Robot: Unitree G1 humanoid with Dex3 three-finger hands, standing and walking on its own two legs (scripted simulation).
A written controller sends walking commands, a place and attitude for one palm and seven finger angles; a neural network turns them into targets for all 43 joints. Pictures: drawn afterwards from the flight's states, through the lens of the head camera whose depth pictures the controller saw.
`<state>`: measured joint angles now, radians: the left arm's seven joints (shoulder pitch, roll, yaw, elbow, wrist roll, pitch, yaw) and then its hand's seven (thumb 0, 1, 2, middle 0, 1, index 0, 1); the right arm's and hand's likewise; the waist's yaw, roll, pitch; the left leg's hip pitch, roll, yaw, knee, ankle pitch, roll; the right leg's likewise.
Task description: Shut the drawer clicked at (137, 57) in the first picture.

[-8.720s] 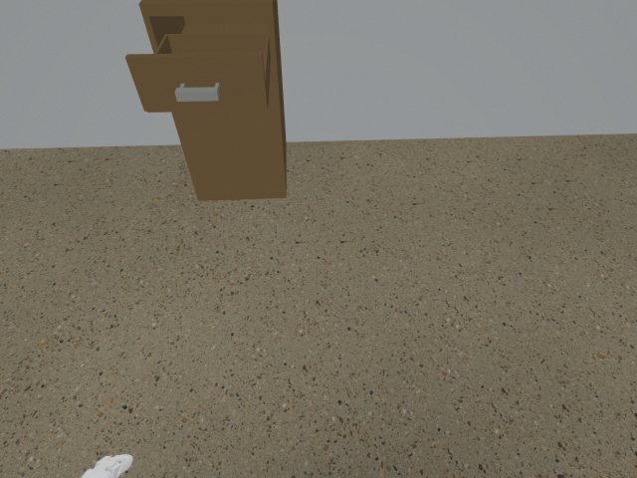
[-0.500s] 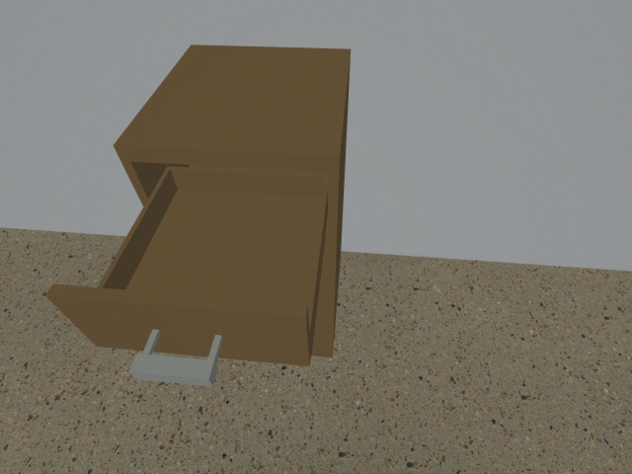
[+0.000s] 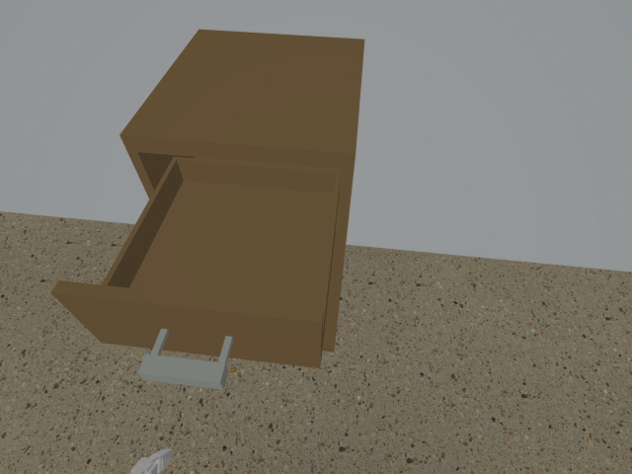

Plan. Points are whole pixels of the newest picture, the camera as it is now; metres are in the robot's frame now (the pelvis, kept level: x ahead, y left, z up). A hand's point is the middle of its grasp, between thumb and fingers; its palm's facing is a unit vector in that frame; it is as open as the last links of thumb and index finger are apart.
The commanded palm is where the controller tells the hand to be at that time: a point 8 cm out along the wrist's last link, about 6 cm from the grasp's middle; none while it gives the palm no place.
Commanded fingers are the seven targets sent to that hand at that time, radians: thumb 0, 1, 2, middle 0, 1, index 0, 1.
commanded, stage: raise the hand and make a fist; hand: left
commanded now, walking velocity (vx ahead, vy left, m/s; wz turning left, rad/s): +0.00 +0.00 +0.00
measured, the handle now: (189, 355) +0.28 +0.21 -0.06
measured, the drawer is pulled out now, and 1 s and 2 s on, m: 0.30 0.30 0.30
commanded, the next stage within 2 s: bring the fist close to the handle in 1.82 s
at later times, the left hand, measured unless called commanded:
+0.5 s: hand out of the picture +0.11 +0.16 -0.03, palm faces -0.08 -0.99 -0.07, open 5.2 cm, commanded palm +0.09 +0.22 -0.02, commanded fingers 0.00 0.90 0.90 -0.80 -0.95 -0.80 -0.95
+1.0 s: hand out of the picture +0.11 +0.18 +0.01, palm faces +0.02 -1.00 -0.08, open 3.1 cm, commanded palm +0.07 +0.23 +0.02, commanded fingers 0.00 0.90 0.90 -1.30 -1.49 -1.30 -1.49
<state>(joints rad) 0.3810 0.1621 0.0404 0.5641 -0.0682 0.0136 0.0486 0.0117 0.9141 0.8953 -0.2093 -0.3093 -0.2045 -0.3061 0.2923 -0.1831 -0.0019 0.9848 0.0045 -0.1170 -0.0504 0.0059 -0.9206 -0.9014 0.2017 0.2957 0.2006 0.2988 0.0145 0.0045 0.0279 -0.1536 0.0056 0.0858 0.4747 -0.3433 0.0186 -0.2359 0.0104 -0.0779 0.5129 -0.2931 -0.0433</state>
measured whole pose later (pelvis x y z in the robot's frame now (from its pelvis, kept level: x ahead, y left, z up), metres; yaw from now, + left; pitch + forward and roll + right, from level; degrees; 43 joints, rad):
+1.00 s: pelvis -0.05 +0.00 -0.06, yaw +3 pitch +10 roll -1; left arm 0.65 0.23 0.15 -0.20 -0.27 -0.41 -0.28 0.02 0.90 0.90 -1.11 -1.29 -1.10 -1.28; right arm 0.24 -0.24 -0.04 0.55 0.05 -0.29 -0.05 0.01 -0.91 -0.90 0.20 0.30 0.20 0.30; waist 0.00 0.02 -0.11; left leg -0.67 0.02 0.02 0.99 -0.50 0.02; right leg -0.69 -0.01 -0.14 0.95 -0.43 -0.06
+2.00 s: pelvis -0.04 +0.01 -0.04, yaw +3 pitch +7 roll -2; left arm 0.71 0.22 0.11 -0.33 -0.24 -0.30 -0.25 0.02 0.90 0.90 -1.40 -1.60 -1.39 -1.60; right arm 0.24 -0.22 0.02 0.52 0.05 -0.30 -0.04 0.01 -0.90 -0.90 0.20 0.30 0.20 0.30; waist 0.02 0.04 -0.10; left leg -0.58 0.01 0.02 0.94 -0.48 0.04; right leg -0.59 -0.01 -0.14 0.87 -0.41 -0.03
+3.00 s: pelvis -0.05 +0.00 -0.09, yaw +2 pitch +18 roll -2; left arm 0.31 0.22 0.13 0.06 -0.24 -0.42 -0.30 0.02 0.90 0.90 -1.40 -1.60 -1.39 -1.60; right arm 0.20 -0.24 0.00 0.53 0.02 -0.21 -0.03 0.01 -0.90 -0.90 0.20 0.30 0.20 0.30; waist -0.02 0.02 -0.15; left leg -0.95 0.02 0.02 1.20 -0.58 0.02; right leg -0.97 -0.02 -0.14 1.15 -0.51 -0.06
